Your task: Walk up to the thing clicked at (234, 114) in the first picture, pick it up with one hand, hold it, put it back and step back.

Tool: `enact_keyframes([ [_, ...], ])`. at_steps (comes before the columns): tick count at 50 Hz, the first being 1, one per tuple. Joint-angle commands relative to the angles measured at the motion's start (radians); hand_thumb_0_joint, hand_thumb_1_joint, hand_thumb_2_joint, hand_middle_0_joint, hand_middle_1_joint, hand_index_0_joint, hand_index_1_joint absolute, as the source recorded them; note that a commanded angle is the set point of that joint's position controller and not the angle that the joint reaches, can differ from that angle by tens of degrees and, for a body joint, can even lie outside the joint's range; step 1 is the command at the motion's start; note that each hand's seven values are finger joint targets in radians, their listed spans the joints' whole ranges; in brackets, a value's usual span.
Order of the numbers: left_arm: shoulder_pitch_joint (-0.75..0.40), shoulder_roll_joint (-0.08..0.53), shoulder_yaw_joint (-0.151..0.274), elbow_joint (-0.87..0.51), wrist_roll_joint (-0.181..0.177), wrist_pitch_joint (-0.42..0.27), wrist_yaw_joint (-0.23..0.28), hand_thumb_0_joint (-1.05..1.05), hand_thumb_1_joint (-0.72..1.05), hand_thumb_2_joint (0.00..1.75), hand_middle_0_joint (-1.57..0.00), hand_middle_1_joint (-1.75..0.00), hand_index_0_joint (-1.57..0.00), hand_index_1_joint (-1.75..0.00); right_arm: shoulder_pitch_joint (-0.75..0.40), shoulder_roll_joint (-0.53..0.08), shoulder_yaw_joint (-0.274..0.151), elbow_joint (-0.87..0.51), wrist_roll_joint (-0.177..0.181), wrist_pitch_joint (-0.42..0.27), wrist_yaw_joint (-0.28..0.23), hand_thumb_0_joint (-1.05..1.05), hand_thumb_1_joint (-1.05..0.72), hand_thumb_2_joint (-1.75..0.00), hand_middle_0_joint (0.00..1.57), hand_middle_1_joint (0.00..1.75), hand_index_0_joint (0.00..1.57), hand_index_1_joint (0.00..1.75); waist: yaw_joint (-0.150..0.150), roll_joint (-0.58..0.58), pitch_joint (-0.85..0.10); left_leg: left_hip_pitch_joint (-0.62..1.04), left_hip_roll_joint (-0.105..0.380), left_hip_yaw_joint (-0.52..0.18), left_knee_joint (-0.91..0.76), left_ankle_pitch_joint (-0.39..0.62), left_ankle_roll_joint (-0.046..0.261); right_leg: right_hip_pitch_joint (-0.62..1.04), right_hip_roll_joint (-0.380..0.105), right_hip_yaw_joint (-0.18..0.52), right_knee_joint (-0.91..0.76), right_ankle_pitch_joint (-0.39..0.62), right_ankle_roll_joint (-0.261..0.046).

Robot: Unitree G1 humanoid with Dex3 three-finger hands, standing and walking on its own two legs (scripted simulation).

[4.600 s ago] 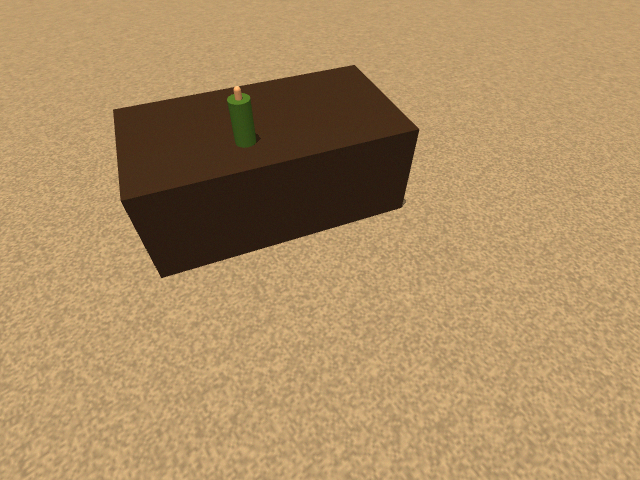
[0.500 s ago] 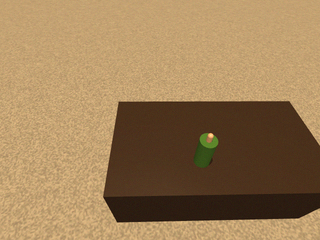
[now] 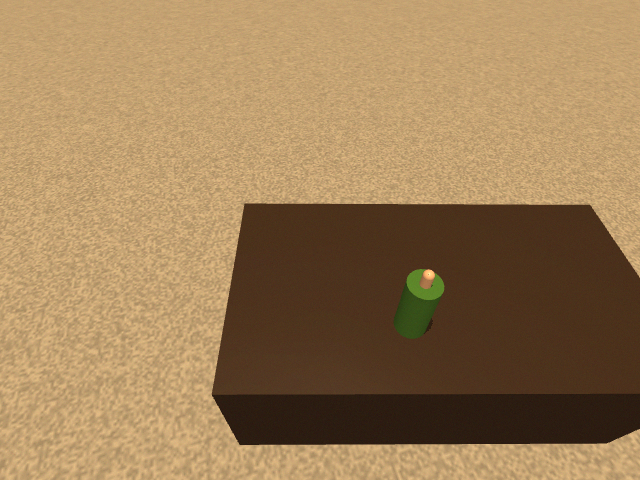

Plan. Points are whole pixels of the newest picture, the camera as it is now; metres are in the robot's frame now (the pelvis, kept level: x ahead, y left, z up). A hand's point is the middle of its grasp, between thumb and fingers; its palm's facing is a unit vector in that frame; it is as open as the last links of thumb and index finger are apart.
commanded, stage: stand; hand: right
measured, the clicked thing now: (419, 300) +0.52 -0.21 -0.26
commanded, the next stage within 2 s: none
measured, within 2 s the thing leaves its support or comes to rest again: neither
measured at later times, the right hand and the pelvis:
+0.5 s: hand out of the picture +0.09 -0.26 -0.15, palm faces -0.01 +0.94 -0.34, open 7.4 cm; pelvis +0.00 +0.00 +0.00, yaw +0 degrees
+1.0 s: hand out of the picture +0.09 -0.26 -0.16, palm faces -0.02 +0.94 -0.34, open 7.4 cm; pelvis +0.01 -0.01 +0.00, yaw +0 degrees
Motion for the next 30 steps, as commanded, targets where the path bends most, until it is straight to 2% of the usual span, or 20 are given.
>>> enact_keyframes([
  [1, -0.042, 0.209, 0.038, -0.059, 0.000, -0.015, 0.012, 0.00, 0.90, 0.90, -0.20, -0.30, -0.20, -0.30, -0.049, -0.217, -0.033, -0.058, -0.001, -0.020, -0.013, 0.00, -0.90, -0.90, 0.20, 0.30, 0.20, 0.30, -0.004, 0.010, -0.084, 0.047, 0.118, -0.114, -0.054, 0.111, 0.018, -0.017, -0.092, 0.078, -0.058, 0.100, -0.046],
  [6, -0.040, 0.213, 0.038, -0.068, 0.002, -0.014, 0.010, 0.00, 0.90, 0.90, -0.20, -0.30, -0.20, -0.30, -0.047, -0.218, -0.032, -0.062, 0.001, -0.021, -0.012, 0.00, -0.90, -0.90, 0.20, 0.30, 0.20, 0.30, -0.005, 0.008, -0.083, 0.048, 0.118, -0.114, -0.059, 0.080, 0.016, -0.023, -0.094, 0.079, -0.065, 0.075, -0.050],
  [7, -0.039, 0.211, 0.036, -0.072, 0.004, -0.015, 0.010, 0.00, 0.90, 0.90, -0.20, -0.30, -0.20, -0.30, -0.054, -0.220, -0.032, -0.065, -0.001, -0.023, -0.012, 0.00, -0.90, -0.90, 0.20, 0.30, 0.20, 0.30, -0.002, 0.017, -0.089, 0.047, 0.120, -0.115, -0.057, 0.108, 0.017, -0.018, -0.094, 0.076, -0.061, 0.091, -0.048],
  [20, -0.033, 0.211, 0.037, -0.079, 0.003, -0.016, 0.010, 0.00, 0.90, 0.90, -0.20, -0.30, -0.20, -0.30, -0.035, -0.221, -0.029, -0.068, 0.002, -0.022, -0.014, 0.00, -0.90, -0.90, 0.20, 0.30, 0.20, 0.30, -0.004, 0.000, -0.092, 0.062, 0.120, -0.111, -0.045, 0.160, 0.020, -0.003, -0.097, 0.071, -0.064, 0.142, -0.046],
  [28, -0.032, 0.212, 0.037, -0.078, 0.001, -0.012, 0.009, 0.00, 0.90, 0.90, -0.20, -0.30, -0.20, -0.30, -0.028, -0.216, -0.026, -0.065, 0.001, -0.019, -0.013, 0.00, -0.90, -0.90, 0.20, 0.30, 0.20, 0.30, -0.006, 0.006, -0.055, 0.036, 0.113, -0.116, -0.065, 0.067, 0.011, -0.026, -0.090, 0.069, -0.073, 0.060, -0.049],
  [30, -0.026, 0.214, 0.038, -0.078, 0.004, -0.014, 0.009, 0.00, 0.90, 0.90, -0.20, -0.30, -0.20, -0.30, -0.029, -0.221, -0.029, -0.066, 0.001, -0.019, -0.013, 0.00, -0.90, -0.90, 0.20, 0.30, 0.20, 0.30, -0.005, -0.006, -0.067, 0.048, 0.116, -0.116, -0.058, 0.054, 0.018, -0.029, -0.093, 0.073, -0.081, 0.057, -0.050],
])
